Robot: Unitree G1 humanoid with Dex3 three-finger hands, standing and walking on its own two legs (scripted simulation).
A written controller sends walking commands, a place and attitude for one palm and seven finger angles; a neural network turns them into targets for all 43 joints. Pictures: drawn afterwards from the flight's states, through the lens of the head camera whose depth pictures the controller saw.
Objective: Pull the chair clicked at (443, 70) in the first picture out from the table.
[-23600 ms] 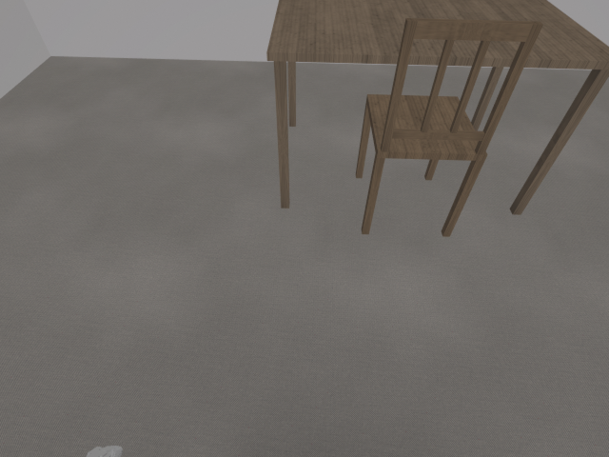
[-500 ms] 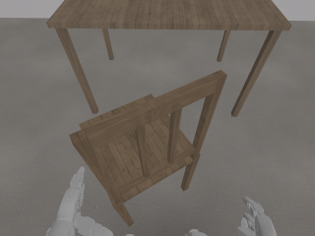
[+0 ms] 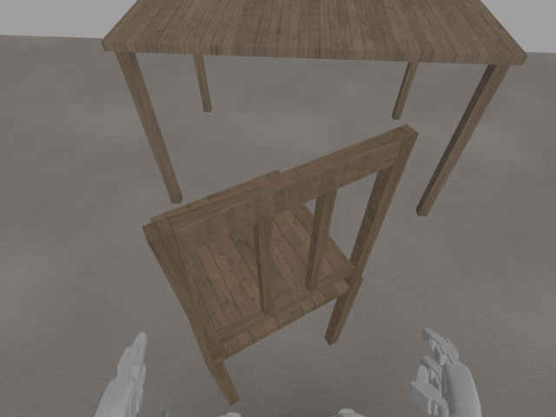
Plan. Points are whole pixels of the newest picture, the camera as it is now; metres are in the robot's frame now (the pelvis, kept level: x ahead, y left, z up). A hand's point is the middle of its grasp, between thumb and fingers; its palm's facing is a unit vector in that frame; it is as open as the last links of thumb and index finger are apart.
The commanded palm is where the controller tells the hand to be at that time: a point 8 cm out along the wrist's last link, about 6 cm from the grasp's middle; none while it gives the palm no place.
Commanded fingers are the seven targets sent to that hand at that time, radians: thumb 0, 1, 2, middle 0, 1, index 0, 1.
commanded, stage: draw the hand back to the body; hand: left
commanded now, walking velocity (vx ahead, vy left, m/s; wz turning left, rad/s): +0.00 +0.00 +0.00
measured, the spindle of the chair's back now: (265, 271) +0.35 +0.04 -0.02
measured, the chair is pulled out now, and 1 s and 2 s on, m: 0.56 0.56 0.56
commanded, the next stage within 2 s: step back with the hand held close in 1.64 s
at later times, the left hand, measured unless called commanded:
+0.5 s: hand (124, 400) +0.15 +0.17 +0.08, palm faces +0.02 -1.00 -0.08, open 17.5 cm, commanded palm +0.11 +0.24 +0.09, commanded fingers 0.00 -0.44 0.25 -0.01 -0.02 -0.01 -0.02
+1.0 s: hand (38, 319) +0.20 +0.24 +0.16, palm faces +0.37 -0.83 -0.41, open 13.2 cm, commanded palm +0.15 +0.28 +0.19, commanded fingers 0.00 0.47 0.69 -0.14 -0.21 -0.14 -0.21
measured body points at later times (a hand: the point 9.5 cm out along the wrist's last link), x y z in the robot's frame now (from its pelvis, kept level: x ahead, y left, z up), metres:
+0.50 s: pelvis -0.01 +0.00 -0.01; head +0.01 -0.01 +0.44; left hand +0.14 +0.23 +0.08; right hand +0.18 -0.23 -0.08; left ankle -0.01 +0.14 -0.67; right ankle +0.02 -0.14 -0.67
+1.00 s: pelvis +0.02 +0.00 +0.05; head +0.01 -0.02 +0.50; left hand +0.17 +0.28 +0.19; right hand +0.21 -0.22 -0.02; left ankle -0.01 +0.14 -0.67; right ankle +0.02 -0.14 -0.67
